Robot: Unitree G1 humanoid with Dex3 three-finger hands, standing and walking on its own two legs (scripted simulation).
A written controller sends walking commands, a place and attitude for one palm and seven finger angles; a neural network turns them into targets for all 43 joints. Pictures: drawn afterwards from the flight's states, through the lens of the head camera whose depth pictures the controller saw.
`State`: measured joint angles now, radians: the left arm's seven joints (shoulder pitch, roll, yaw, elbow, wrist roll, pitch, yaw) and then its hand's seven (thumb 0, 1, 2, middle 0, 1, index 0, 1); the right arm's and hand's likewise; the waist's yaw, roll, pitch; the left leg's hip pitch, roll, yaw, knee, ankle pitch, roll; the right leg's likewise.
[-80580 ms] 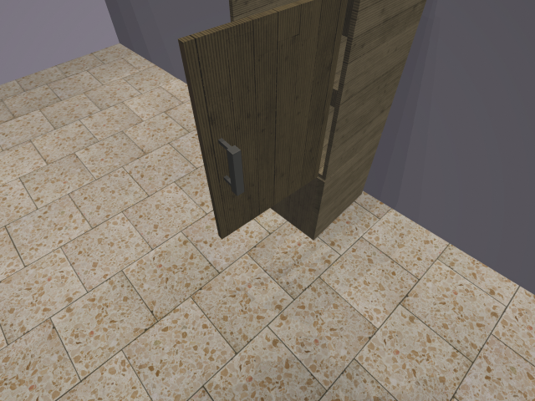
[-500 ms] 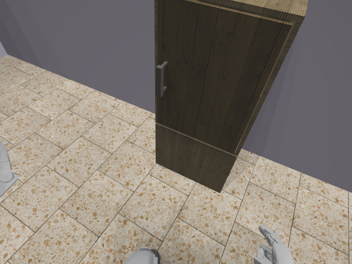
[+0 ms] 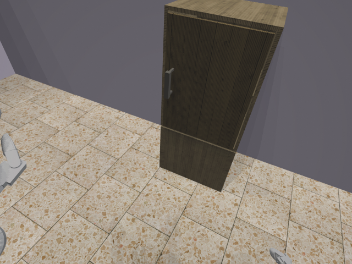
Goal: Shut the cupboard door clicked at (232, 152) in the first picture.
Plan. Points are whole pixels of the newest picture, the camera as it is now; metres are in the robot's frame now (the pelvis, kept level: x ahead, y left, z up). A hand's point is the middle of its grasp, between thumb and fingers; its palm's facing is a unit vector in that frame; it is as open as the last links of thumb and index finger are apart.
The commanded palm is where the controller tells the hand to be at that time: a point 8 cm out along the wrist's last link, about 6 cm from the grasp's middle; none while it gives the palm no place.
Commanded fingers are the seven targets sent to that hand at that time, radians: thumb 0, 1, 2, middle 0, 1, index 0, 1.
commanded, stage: stop stepping back and stand still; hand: left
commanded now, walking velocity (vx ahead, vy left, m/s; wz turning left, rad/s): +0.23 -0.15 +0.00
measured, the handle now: (169, 83) +0.91 +0.10 -0.03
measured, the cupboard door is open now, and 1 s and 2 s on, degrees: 0 0 0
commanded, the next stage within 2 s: let the arm hang, fingers relaxed in 0.34 s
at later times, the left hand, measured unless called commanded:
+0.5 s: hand (38, 196) +0.19 +0.27 +0.12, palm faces +0.36 -0.81 -0.46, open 7.4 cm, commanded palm none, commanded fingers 0.00 0.90 0.90 -0.20 -0.30 -0.20 -0.30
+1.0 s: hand out of the picture -0.05 +0.23 -0.15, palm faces +0.01 -0.98 -0.20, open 7.2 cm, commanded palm none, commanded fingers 0.00 0.90 0.90 -0.20 -0.30 -0.20 -0.30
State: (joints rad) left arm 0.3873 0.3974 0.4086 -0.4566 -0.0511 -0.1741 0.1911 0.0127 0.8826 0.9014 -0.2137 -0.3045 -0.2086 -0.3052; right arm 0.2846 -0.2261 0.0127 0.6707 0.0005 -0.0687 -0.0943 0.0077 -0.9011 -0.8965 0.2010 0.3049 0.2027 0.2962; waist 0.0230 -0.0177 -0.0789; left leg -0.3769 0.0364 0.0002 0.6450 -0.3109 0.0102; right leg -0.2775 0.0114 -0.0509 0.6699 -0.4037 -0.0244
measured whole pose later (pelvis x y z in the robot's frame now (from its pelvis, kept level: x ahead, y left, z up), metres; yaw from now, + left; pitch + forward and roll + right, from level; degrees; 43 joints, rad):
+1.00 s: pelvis -0.02 +0.05 +0.02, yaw -1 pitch -2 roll -1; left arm 0.33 0.19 0.01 1.11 0.01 0.02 0.02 -0.01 0.93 0.90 -0.20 -0.30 -0.20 -0.30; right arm 0.23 -0.18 0.00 1.05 -0.01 0.02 -0.03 -0.01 -0.92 -0.90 0.20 0.30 0.20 0.30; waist 0.02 0.00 0.05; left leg -0.21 0.03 0.06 0.43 -0.18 0.01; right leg -0.12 -0.01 -0.07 0.38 -0.23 0.00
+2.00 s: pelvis -0.02 +0.05 +0.02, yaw -3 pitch -2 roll +0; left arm 0.27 0.19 0.01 1.15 0.01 0.00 0.02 0.01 0.90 0.90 -0.20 -0.30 -0.20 -0.30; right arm 0.24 -0.20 -0.01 1.12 -0.01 0.01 -0.02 0.00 -0.91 -0.90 0.20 0.30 0.20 0.30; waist 0.00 0.00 0.05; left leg -0.17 0.02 0.09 0.38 -0.18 0.02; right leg -0.11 -0.02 -0.03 0.38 -0.23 0.00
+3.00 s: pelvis +0.01 +0.04 +0.03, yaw -3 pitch -1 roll +0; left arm 0.21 0.24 0.01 1.14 0.01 -0.01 0.02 0.01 0.90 0.90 -0.20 -0.30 -0.20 -0.30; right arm 0.18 -0.24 0.00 1.13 -0.01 0.01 -0.02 0.00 -0.91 -0.90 0.20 0.30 0.20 0.30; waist 0.00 0.00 0.05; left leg -0.12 0.03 0.08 0.35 -0.20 0.00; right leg -0.05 0.00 -0.04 0.32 -0.25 -0.01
